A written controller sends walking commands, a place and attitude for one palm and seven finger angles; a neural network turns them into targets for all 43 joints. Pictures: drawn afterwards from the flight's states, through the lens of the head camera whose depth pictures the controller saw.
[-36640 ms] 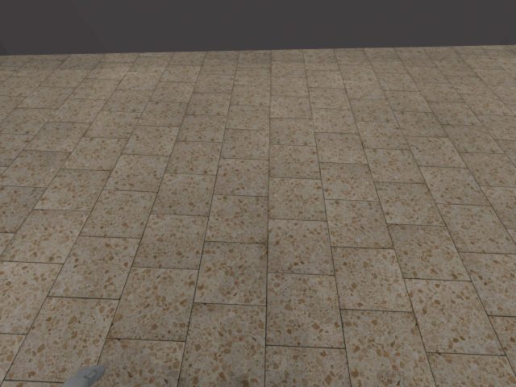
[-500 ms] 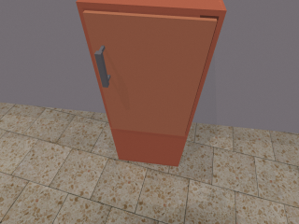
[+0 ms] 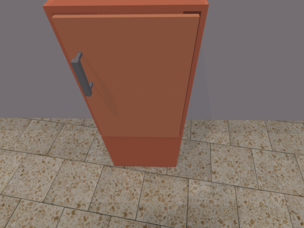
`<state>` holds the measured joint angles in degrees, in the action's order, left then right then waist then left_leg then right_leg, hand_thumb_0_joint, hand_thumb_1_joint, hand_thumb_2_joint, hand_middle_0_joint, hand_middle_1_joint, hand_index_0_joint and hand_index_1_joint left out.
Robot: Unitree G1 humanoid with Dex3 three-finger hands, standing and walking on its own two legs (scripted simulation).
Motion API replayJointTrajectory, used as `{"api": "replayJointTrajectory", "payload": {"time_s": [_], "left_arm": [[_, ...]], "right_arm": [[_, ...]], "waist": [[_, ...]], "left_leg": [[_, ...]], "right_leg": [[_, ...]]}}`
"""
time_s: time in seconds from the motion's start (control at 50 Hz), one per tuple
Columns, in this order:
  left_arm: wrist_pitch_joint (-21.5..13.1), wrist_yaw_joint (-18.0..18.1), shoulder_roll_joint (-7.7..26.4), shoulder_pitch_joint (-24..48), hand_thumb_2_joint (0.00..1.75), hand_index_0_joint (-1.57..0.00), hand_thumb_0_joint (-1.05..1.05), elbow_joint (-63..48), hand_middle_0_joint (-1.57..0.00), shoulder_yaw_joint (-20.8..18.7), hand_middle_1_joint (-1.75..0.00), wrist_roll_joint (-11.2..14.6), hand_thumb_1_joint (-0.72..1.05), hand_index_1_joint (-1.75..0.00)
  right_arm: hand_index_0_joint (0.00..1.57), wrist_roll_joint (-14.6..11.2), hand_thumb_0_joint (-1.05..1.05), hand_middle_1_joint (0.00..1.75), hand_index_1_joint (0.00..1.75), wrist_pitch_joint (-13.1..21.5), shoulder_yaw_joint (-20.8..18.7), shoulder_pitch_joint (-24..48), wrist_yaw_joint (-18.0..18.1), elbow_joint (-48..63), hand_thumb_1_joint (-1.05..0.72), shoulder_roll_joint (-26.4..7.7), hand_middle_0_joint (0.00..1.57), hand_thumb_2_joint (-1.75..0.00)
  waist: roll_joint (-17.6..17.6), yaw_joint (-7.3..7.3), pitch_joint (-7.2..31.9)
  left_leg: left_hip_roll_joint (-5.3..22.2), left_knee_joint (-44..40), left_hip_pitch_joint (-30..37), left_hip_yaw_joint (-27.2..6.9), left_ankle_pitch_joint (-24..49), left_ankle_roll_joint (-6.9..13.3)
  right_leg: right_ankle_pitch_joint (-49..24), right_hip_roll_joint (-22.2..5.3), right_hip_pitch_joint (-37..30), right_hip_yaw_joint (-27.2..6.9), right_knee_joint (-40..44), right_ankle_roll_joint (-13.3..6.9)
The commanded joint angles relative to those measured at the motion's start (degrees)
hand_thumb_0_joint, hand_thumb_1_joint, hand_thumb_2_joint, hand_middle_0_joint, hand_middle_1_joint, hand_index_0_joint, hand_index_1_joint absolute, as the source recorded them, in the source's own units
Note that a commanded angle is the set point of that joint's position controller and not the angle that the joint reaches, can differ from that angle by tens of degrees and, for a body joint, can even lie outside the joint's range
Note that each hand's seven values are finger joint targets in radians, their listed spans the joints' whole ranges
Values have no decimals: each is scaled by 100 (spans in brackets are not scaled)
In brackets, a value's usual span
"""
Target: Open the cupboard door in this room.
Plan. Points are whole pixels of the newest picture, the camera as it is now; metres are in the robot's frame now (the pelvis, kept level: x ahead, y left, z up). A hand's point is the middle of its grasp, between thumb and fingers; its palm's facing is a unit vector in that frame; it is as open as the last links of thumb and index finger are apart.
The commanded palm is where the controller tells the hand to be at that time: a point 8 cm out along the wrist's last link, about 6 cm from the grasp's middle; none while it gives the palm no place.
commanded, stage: come to a stop and stand still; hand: left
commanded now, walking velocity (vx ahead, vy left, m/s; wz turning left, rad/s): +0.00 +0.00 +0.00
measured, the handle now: (84, 74) +0.55 +0.23 +0.09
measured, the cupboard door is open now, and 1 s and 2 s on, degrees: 0 0 0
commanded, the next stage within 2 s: look again from close up in 0.36 s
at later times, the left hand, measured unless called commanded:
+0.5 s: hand out of the picture +0.00 +0.17 -0.17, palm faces +0.03 -0.98 -0.20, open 7.3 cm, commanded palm none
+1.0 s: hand out of the picture +0.01 +0.26 -0.16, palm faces +0.01 -0.96 -0.28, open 7.4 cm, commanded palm none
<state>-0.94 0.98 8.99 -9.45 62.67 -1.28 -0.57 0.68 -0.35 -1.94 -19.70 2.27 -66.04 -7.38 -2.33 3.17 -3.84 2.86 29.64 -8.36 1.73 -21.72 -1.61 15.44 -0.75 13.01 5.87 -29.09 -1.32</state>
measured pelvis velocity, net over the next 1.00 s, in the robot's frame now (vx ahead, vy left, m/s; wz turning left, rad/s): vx -0.05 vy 0.04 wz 0.00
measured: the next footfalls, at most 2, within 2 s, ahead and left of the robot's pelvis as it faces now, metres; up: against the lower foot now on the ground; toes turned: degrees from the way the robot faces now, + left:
none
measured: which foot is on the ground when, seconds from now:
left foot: down 0.00-1.00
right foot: down 0.00-1.00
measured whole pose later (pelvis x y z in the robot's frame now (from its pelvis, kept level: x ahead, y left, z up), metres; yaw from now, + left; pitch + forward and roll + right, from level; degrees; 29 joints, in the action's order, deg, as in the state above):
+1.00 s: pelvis -0.05 +0.04 +0.00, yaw +0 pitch -3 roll +0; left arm 0.1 0.8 15.4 -13.5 58.5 -0.7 -1.5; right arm 1.5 0.3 -0.6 -12.7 0.2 -57.8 -14.0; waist 0.5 -0.3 0.2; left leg -0.7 26.4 -8.8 4.9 -14.5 2.5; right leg 9.9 -4.5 12.0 4.3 -25.5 1.8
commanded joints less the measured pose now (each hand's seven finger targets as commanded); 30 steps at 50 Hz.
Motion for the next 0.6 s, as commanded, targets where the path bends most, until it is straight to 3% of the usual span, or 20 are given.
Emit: {"api": "replayJointTrajectory", "payload": {"time_s": [0.0, 0.06, 0.1, 0.14, 0.22, 0.34, 0.42, 0.44, 0.46, 0.48, 0.5, 0.52, 0.56, 0.58], "left_arm": [[-50, 103, 698, -554, 90, -20, 0, -24, -20, -93, -30, 33, 90, -30], [-20, 116, 532, -351, 90, -20, 0, -83, -20, -53, -30, 76, 90, -30], [9, 107, 463, -349, 90, -20, 0, -108, -20, -45, -30, 60, 90, -30], [12, 108, 444, -455, 90, -20, 0, -71, -20, -37, -30, 47, 90, -30], [-39, 126, 503, -628, 90, -20, 0, -41, -20, -31, -30, 57, 90, -30], [-57, 133, 515, -728, 90, -20, 0, -19, -20, -2, -30, 35, 90, -30], [-71, 135, 528, -852, 90, -20, 0, 37, -20, 13, -30, 42, 90, -30], [-140, 171, 1562, -914, 90, -20, 0, -411, -20, -25, -30, -89, 90, -30], [-188, 165, 1138, -992, 90, -20, 0, -393, -20, -162, -30, -46, 90, -30], [-217, 171, 1195, -949, 90, -20, 0, -384, -20, -214, -30, -43, 90, -30], [-219, 183, 1118, -1073, 90, -20, 0, -421, -20, -164, -30, -11, 90, -30], [-203, 180, 1057, -1160, 90, -20, 0, -442, -20, -174, -30, -31, 90, -30], [-180, 172, 1049, -1105, 90, -20, 0, -466, -20, -171, -30, -65, 90, -30], [-161, 168, 1059, -1003, 90, -20, 0, -511, -20, -186, -30, -72, 90, -30]], "right_arm": [[20, -8, 0, 30, 30, 44, -42, -289, 16, 165, -90, -280, 20, -90], [20, 1, 0, 30, 30, 68, -11, -485, 5, -25, -90, -255, 20, -90], [20, 11, 0, 30, 30, 75, -2, -314, -10, -35, -90, -300, 20, -90], [20, 12, 0, 30, 30, 115, 16, -249, 1, -56, -90, -275, 20, -90], [20, 6, 0, 30, 30, 129, 2, -200, 26, -1, -90, -345, 20, -90], [20, -8, 0, 30, 30, 110, -2, -92, 35, 58, -90, -399, 20, -90], [20, -16, 0, 30, 30, 112, 10, -23, 42, 87, -90, -481, 20, -90], [20, 65, 0, 30, 30, 104, -75, 372, -24, 811, -90, -1205, 20, -90], [20, 78, 0, 30, 30, 258, -167, 233, 5, 916, -90, -1158, 20, -90], [20, 72, 0, 30, 30, 293, -212, 224, 62, 830, -90, -1012, 20, -90], [20, 33, 0, 30, 30, 297, -178, 162, 78, 851, -90, -928, 20, -90], [20, 3, 0, 30, 30, 269, -173, 152, 77, 921, -90, -872, 20, -90], [20, -7, 0, 30, 30, 214, -171, 236, 35, 1006, -90, -895, 20, -90], [20, -6, 0, 30, 30, 197, -201, 279, 35, 1043, -90, -1007, 20, -90]], "waist": [[1334, -299, 250], [724, -208, 165], [320, -282, -169], [-17, -336, -252], [70, -317, 136], [386, -305, 198], [343, -299, 180], [514, -218, -533], [-100, -258, 542], [-300, -235, 1138], [-137, -281, 1348], [258, -293, 1311], [1117, -287, 876], [1193, -258, 603]], "left_leg": [[197, 31, -627, -45, -58, -30], [321, -649, -44, -109, 1513, 18], [417, -842, -98, -137, 1528, 39], [462, -943, -148, -175, 1855, 88], [442, -866, 57, -105, 2083, 67], [448, -893, 263, -67, 2098, 76], [441, -927, 349, -53, 2077, 85], [127, -633, -273, -309, 1861, 215], [236, -226, -174, -138, 2161, 241], [190, -109, -81, -81, 2260, 271], [166, -18, -125, -68, 2017, 262], [108, 34, -320, -41, 1569, 242], [45, 48, -601, -17, 975, 279], [63, 10, -594, -51, 965, 298]], "right_leg": [[-2994, -1381, -783, -1012, 882, -570], [-1875, -952, -322, -633, 785, -278], [-970, -716, -72, -561, 968, -88], [-1267, -643, -270, -497, 883, -36], [-2045, -705, -623, -516, 841, -39], [-2365, -715, -633, -507, 880, -8], [-2372, -729, -596, -544, 916, -15], [-2259, -529, -262, -595, 753, 28], [-2979, -852, -715, -889, 229, -154], [-3882, -920, -1105, -913, 76, -276], [-4094, -977, -1299, -867, 54, -322], [-4062, -1009, -1324, -926, 108, -334], [-3742, -1050, -1135, -917, 266, -330], [-3315, -1037, -826, -921, 359, -342]]}}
